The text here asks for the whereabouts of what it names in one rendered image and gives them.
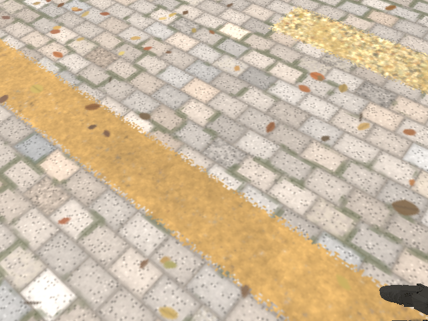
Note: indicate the right robot hand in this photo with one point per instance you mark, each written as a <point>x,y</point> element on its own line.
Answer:
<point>409,296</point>

